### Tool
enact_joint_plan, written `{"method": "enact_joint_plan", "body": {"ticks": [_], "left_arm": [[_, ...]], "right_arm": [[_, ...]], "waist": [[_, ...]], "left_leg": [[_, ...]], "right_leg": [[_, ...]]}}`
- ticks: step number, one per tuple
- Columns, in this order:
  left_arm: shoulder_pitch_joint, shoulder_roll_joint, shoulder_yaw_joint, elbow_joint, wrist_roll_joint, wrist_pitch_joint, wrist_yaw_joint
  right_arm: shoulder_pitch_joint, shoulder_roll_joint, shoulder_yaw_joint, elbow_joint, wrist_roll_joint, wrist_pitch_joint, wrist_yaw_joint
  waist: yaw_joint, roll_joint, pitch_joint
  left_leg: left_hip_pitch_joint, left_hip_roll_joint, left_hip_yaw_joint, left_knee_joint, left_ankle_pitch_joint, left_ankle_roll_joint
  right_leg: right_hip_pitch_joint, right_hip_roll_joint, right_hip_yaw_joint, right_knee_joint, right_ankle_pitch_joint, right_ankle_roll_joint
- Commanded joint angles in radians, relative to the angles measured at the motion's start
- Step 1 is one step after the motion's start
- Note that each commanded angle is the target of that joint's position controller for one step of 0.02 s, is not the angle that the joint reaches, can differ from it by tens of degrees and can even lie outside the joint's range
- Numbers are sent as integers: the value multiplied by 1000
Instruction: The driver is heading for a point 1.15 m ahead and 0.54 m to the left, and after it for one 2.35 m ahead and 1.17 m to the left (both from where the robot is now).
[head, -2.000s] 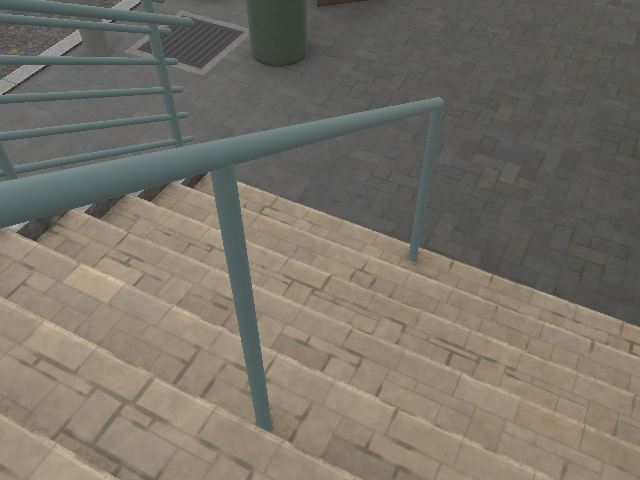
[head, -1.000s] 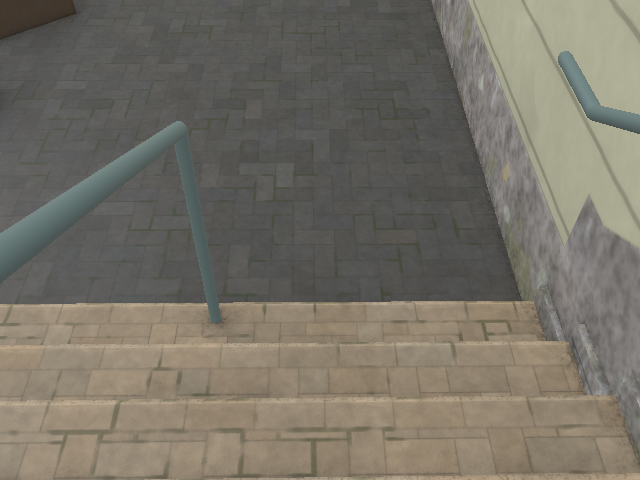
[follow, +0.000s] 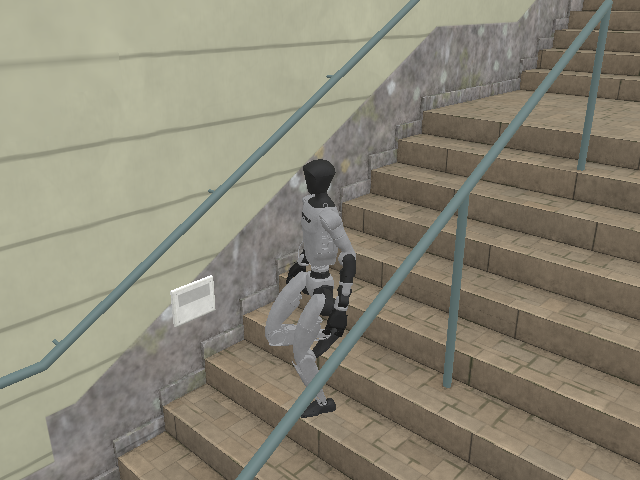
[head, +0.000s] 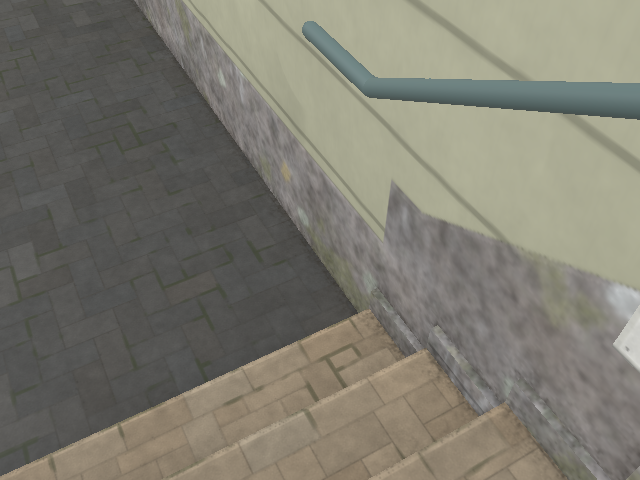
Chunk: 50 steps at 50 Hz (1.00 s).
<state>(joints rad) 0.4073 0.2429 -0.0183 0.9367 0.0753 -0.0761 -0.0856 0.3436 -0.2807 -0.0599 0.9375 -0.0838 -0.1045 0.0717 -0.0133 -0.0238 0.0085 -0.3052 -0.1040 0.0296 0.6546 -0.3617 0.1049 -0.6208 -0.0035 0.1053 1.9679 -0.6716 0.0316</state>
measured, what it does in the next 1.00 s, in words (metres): goes down, turning left: right foot 0.17 m lower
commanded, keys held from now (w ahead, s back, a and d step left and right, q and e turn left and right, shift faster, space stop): w+q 1.00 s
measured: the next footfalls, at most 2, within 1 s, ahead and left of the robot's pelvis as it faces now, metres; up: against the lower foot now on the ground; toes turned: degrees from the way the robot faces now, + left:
right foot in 0.44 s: +0.41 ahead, -0.12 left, -0.17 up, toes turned +10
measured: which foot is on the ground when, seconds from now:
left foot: down 0.00-0.44, up 0.46-1.00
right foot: up 0.00-0.42, down 0.44-1.00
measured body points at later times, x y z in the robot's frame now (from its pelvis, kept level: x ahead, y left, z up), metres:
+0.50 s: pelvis +0.30 -0.04 -0.15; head +0.31 -0.04 +0.30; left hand +0.48 +0.18 -0.23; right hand +0.20 -0.28 -0.28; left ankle +0.08 +0.06 -0.61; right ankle +0.37 -0.13 -0.88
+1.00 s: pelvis +0.49 +0.06 -0.25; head +0.49 +0.09 +0.20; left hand +0.24 +0.08 -0.38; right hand +0.77 +0.03 -0.36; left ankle +0.54 +0.26 -0.98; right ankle +0.37 -0.13 -0.88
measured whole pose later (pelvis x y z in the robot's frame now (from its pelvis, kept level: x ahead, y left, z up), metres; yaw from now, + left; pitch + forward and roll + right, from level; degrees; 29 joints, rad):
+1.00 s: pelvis +0.49 +0.06 -0.25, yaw +35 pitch +0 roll -4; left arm 0.67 0.10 -0.03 1.15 0.12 -0.10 0.04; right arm 0.04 -0.19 0.01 0.84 -0.11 -0.03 0.10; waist 0.15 0.03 0.02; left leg -0.46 0.13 0.03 0.44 0.28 0.09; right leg -0.01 -0.14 -0.40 0.97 -0.89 0.11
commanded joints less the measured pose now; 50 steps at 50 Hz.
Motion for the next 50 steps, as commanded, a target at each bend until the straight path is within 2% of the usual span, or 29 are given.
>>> {"method": "enact_joint_plan", "body": {"ticks": [1,2,3,4,6,8,10,12,15,16,17,18,19,21,22,23,24,26,28,29,31,34,37,39,40,43,45,47,50], "left_arm": [[-64,101,10,-152,-4,-27,36],[-74,76,0,-146,26,-20,40],[-73,35,-11,-134,51,-8,37],[-124,41,-9,-152,52,0,40],[-188,0,-27,-162,45,21,15],[-40,45,-12,-149,53,13,32],[-309,85,-15,-240,49,11,38],[-530,8,-43,-280,62,7,19],[-789,25,-13,-321,31,-29,21],[-743,-84,-56,-303,63,-36,3],[-707,-67,-62,-296,47,-20,6],[-655,-104,-65,-322,7,-2,-13],[-470,-72,-54,-279,-22,0,-28],[129,111,31,-87,14,-14,-2],[351,181,71,-18,37,-19,-5],[333,255,87,-52,74,-24,-15],[159,193,70,-109,93,-10,-21],[-34,73,42,-163,37,14,2],[-130,-67,7,-159,22,-24,35],[-101,-49,18,-123,24,-47,51],[-46,-17,24,-75,6,-77,81],[-45,60,53,-26,54,-66,83],[183,-52,23,93,36,-65,120],[363,-66,20,178,59,-54,128],[323,-121,-6,158,54,-58,129],[160,-61,-21,96,56,-69,96],[202,-5,-8,135,39,-73,108],[310,29,11,193,26,-41,134],[328,72,46,226,54,-3,141]], "right_arm": [[124,16,37,22,-28,-11,9],[-2,105,78,5,-31,-23,-6],[-67,99,81,-1,-11,-43,-20],[-97,69,82,-18,39,-59,-32],[-35,-53,73,19,43,-69,-24],[-77,-170,57,-57,5,-79,-20],[83,-97,61,-2,15,-87,-65],[472,15,54,100,46,-67,-118],[823,98,53,214,55,-22,-117],[566,165,67,131,55,-14,-96],[355,107,58,55,45,-12,-50],[268,-35,33,39,6,-7,-11],[169,-105,19,9,12,-8,3],[95,-135,22,-1,44,-4,22],[116,-64,28,26,21,3,48],[304,65,37,11,72,-2,54],[404,78,50,20,56,6,61],[213,88,65,-62,24,29,27],[133,96,74,-81,5,30,3],[110,101,73,-69,-3,31,7],[125,46,51,-20,-23,39,38],[133,59,37,-18,-11,19,73],[-84,79,54,-92,-1,29,36],[-175,92,65,-123,10,42,30],[-213,93,76,-114,31,43,27],[-255,40,71,-138,-1,55,32],[-344,1,55,-173,-19,64,29],[-431,40,65,-182,-33,68,32],[-381,46,53,-134,-23,55,14]], "waist": [[-17,-92,92],[53,-66,119],[70,18,126],[58,4,45],[59,13,-10],[123,-5,-33],[-51,43,31],[-292,82,55],[-413,51,33],[-324,79,102],[-272,8,138],[-173,77,99],[-59,65,129],[230,-57,46],[261,-154,-189],[102,-255,-375],[35,-137,-357],[27,-21,-196],[-79,48,-12],[-82,-37,77],[-55,-62,70],[-78,-17,40],[46,-33,106],[98,-26,129],[97,48,119],[45,-23,130],[76,-3,184],[145,3,235],[127,-12,204]], "left_leg": [[325,435,-625,-160,311,281],[38,382,-560,-249,290,263],[-169,281,-503,-271,235,280],[-370,190,-385,-279,101,271],[-548,109,-315,-213,48,223],[-604,88,-294,-18,303,187],[123,202,-524,182,252,182],[805,217,-705,347,160,193],[815,79,-619,428,357,126],[422,7,-588,306,224,110],[-61,-32,-465,158,-103,102],[-391,14,-508,82,-15,141],[-553,14,-558,172,-91,136],[-636,-94,-419,634,-131,9],[-592,-151,-368,1017,-208,-70],[-626,-72,-237,1450,-420,-91],[-748,-9,-182,1476,-354,-79],[-795,113,-148,1358,-143,-68],[-587,245,-174,908,157,-49],[-505,255,-123,808,181,-44],[-400,236,-98,507,365,-62],[-335,210,-96,552,415,-26],[-756,291,-232,222,656,-28],[-893,282,-199,182,656,-33],[-738,310,-158,-14,900,-34],[-202,222,-6,54,893,-36],[-267,216,12,-41,756,-27],[-352,232,6,-218,684,-21],[-232,206,41,-320,540,-2]], "right_leg": [[-824,-112,138,-100,439,-13],[-635,-186,139,-404,614,-38],[-481,-198,94,-601,755,-34],[-187,-171,3,-807,856,-16],[109,-112,-123,-803,799,11],[353,-38,-212,-676,652,43],[-340,-83,17,-940,606,54],[-982,-102,118,-1186,677,53],[-979,-20,-38,-1151,422,-11],[-595,-68,-54,-1383,769,-25],[-98,-37,-156,-1543,1061,-23],[387,4,-196,-1381,958,-16],[643,-13,-132,-1358,871,-13],[1120,-93,-186,-1560,1143,-49],[1383,-223,-60,-1460,1214,-192],[1399,-406,10,-1166,1951,-357],[1260,-496,92,-1183,1995,-428],[853,-494,103,-1397,1297,-359],[386,-407,-13,-1540,1019,-287],[255,-370,-56,-1603,978,-260],[213,-329,-116,-1675,836,-290],[208,-329,-175,-1546,825,-261],[654,-408,-76,-1471,693,-245],[783,-434,-28,-1442,704,-264],[645,-352,-174,-1403,556,-225],[182,-269,-295,-1413,410,-163],[298,-322,-279,-1351,337,-135],[475,-376,-207,-1326,333,-135],[600,-399,-215,-1219,703,-124]]}}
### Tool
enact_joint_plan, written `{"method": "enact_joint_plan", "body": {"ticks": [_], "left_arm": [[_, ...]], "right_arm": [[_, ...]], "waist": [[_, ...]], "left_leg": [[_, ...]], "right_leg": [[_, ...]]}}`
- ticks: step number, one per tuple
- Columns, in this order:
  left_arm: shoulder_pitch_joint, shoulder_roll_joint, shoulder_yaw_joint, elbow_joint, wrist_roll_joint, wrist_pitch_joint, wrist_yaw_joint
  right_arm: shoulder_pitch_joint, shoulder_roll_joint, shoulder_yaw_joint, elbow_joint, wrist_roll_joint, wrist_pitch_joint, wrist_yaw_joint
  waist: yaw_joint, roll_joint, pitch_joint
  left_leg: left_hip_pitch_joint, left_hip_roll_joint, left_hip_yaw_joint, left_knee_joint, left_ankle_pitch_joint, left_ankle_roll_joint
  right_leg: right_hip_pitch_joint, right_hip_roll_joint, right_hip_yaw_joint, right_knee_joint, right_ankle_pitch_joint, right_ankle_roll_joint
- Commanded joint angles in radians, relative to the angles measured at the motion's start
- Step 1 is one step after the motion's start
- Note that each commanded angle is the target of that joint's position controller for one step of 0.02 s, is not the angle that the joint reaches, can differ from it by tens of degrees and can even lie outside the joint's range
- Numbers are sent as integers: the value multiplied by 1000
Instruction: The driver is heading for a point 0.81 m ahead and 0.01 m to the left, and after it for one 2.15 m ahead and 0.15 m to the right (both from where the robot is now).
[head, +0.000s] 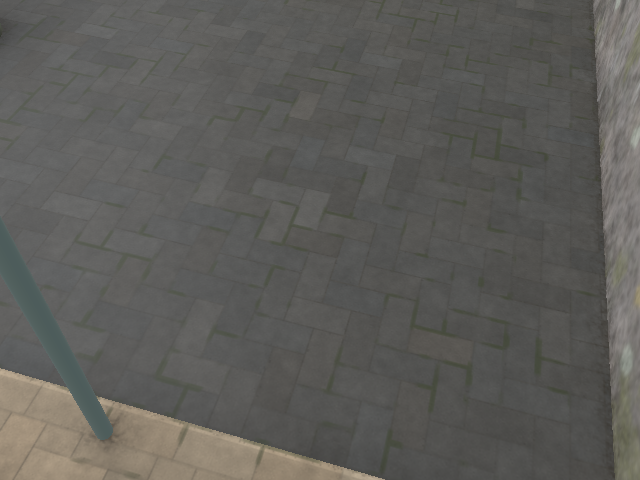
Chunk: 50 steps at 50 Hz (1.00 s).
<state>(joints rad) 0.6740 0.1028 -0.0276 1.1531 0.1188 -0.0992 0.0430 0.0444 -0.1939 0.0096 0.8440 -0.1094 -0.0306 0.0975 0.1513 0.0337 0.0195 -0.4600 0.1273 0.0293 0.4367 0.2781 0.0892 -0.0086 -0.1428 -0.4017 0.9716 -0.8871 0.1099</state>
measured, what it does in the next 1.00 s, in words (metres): goes down, turning left: left foot 0.17 m lower, then right foot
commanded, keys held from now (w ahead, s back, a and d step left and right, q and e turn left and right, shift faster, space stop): q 0.26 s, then no key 0.74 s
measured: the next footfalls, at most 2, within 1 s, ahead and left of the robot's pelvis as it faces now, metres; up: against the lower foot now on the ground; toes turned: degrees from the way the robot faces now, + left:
left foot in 0.04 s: +0.17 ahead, +0.12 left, -0.17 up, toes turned +10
right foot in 0.40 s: +0.25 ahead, -0.09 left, -0.17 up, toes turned +7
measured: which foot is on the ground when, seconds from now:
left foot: up 0.00-0.02, down 0.04-0.42, up 0.44-0.66, down 0.68-1.00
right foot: down 0.00-0.06, up 0.08-0.38, down 0.40-1.00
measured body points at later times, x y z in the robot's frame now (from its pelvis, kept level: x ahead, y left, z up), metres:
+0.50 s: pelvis +0.19 +0.00 -0.12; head +0.21 +0.01 +0.33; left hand +0.17 +0.27 -0.25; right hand +0.35 -0.22 -0.24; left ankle +0.16 +0.13 -0.73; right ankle +0.21 -0.09 -0.80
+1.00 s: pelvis +0.22 +0.04 -0.07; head +0.24 +0.05 +0.38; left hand +0.26 +0.32 -0.20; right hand +0.35 -0.18 -0.21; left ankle +0.18 +0.14 -0.80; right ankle +0.22 -0.09 -0.80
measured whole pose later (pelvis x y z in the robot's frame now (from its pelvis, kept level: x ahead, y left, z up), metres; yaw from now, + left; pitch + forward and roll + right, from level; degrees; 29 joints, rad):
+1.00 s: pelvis +0.22 +0.04 -0.07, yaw +16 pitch +0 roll -1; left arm 0.12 0.25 0.04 0.96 -0.02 0.01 0.01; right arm 0.19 -0.21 -0.02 0.97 0.01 0.03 -0.03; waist -0.02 0.02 0.04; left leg -0.26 0.01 0.01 0.57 -0.31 0.02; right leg -0.18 -0.06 -0.15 0.53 -0.29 0.03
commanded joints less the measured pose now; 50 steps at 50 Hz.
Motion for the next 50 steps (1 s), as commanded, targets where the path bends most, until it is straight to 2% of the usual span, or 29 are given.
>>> {"method": "enact_joint_plan", "body": {"ticks": [1,3,4,6,7,10,11,14,18,19,20,21,22,23,25,26,27,28,31,32,34,35,36,38,39,41,44,45,50], "left_arm": [[34,214,61,17,15,29,-1],[-4,145,43,4,13,50,-86],[81,64,33,-34,-5,40,-131],[-397,189,63,-263,-76,-8,-114],[-435,231,72,-308,-82,-22,-85],[-288,98,50,-290,-54,-14,-25],[-226,104,55,-256,-57,-7,-32],[-140,130,57,-243,-60,7,-83],[-167,203,93,-264,-14,5,-61],[-171,229,104,-265,-13,6,-56],[-59,281,134,-244,-53,9,-32],[19,364,154,-255,-85,-3,-14],[-142,428,145,-317,-81,-13,-34],[-214,316,119,-333,-37,-39,-69],[-390,209,79,-335,-70,-29,-119],[-551,163,52,-368,-96,-18,-146],[-641,160,49,-390,-121,-8,-157],[-699,233,61,-396,-91,-7,-153],[-523,257,49,-326,-59,-46,-104],[-521,273,41,-321,-84,-59,-102],[-653,232,10,-323,-99,-51,-145],[-533,231,26,-296,-158,-34,-176],[-256,292,70,-255,-157,-17,-161],[-399,364,102,-285,-137,-9,-120],[-468,286,93,-290,-130,-6,-117],[-470,254,88,-261,-133,-4,-134],[-511,256,103,-252,-125,2,-140],[-436,160,72,-203,-124,67,-66],[-519,209,72,-208,-141,126,-12]], "right_arm": [[54,-66,-39,34,15,-32,-20],[565,-316,-144,207,11,-58,-27],[701,-382,-159,240,8,-47,-30],[624,-287,-154,212,31,-52,-70],[524,-216,-127,157,46,-51,-67],[273,-90,-73,83,60,-80,-34],[231,-92,-69,50,81,-96,-34],[170,-187,-85,-15,11,-93,-24],[268,-156,-84,18,37,-92,-17],[300,-168,-95,25,41,-92,-16],[162,-180,-98,-23,55,-99,-11],[81,-164,-98,-92,63,-107,0],[233,-15,-76,-106,76,-95,-5],[218,-88,-89,-103,116,-76,-43],[264,-119,-93,-81,95,-29,-72],[367,-65,-68,-41,51,1,-67],[446,-32,-57,24,13,10,-66],[490,-6,-47,59,-3,10,-56],[365,-90,-73,1,12,-41,-41],[256,-98,-72,-44,34,-44,-36],[450,-64,-74,56,70,-38,-27],[338,-128,-83,43,134,-45,-31],[112,-230,-86,-28,161,-49,-32],[70,-146,-68,-40,149,-42,-20],[101,-101,-56,0,158,-33,-17],[177,-188,-90,38,151,-15,-22],[212,-125,-84,69,128,-4,-33],[193,-26,-44,87,105,32,-101],[165,-111,-37,111,128,78,-155]], "waist": [[-100,-10,112],[-288,153,-186],[-265,196,-520],[-376,104,-273],[-310,-5,-222],[-88,-54,41],[-65,-24,67],[-13,67,-37],[-48,28,-18],[-69,3,-23],[38,-70,-40],[96,-234,-144],[-63,-448,-241],[-59,-120,-95],[-188,2,-91],[-272,-142,-62],[-320,-117,-70],[-337,-55,-63],[-245,-46,-61],[-233,-58,-75],[-332,-135,-118],[-219,-11,-138],[-7,107,-194],[-70,46,-142],[-83,36,-100],[-116,-28,-61],[-149,-25,-68],[-131,13,-111],[-156,-8,-78]], "left_leg": [[134,-52,87,-186,65,25],[1025,-3,34,-12,624,127],[1399,177,-173,268,999,305],[1124,223,-237,161,699,302],[893,241,-248,137,555,306],[55,184,-213,-9,313,261],[-100,129,-166,-62,258,258],[-285,37,-151,74,188,217],[-199,47,-216,261,-8,161],[-138,77,-244,346,-28,151],[-304,57,-242,507,147,121],[-356,-113,-140,818,-26,62],[-511,-285,-67,1069,-993,-10],[-635,-297,-210,1199,-1035,-39],[-611,-145,-273,1032,-814,-105],[-535,-51,-317,951,-670,-180],[-325,-68,-232,977,-569,-212],[-112,-106,-158,1071,-425,-217],[-128,-98,-26,919,-481,-192],[-115,-76,18,592,-683,-205],[205,-104,43,482,-407,-201],[222,-134,22,258,-108,-163],[164,-94,-165,211,101,-46],[79,-84,-102,176,-38,-35],[-32,-90,-124,137,-192,-56],[-1,-98,-57,149,-235,-86],[65,-108,-24,128,-245,-76],[165,-76,-73,149,16,-70],[289,-38,-80,56,-17,-45]], "right_leg": [[-40,-195,210,-25,961,-172],[-568,1,148,535,452,-64],[-709,49,238,923,36,-22],[-1047,-3,335,998,-23,-20],[-1002,-32,365,950,-5,-26],[-616,-51,468,383,431,-78],[-506,-11,435,156,674,-88],[-275,92,378,232,1002,-82],[-255,105,358,148,817,-37],[-273,106,351,112,709,-27],[-19,141,324,-14,678,-41],[102,92,423,-214,1150,-169],[108,-227,918,-462,1607,-552],[-34,-305,989,-435,1790,-651],[-234,-247,854,-420,1408,-519],[-396,-289,890,-394,1154,-478],[-591,-214,753,-406,963,-398],[-791,-133,588,-408,767,-313],[-637,-55,366,-306,969,-222],[-538,-53,346,-309,935,-197],[-600,-49,353,-194,980,-153],[-491,16,309,-193,861,-104],[-343,54,318,-200,621,-56],[-273,87,246,-235,592,-69],[-197,82,259,-257,681,-75],[-153,72,273,-320,768,-91],[-106,73,286,-395,838,-108],[-84,16,311,-436,1060,-111],[-62,45,310,-548,916,-103]]}}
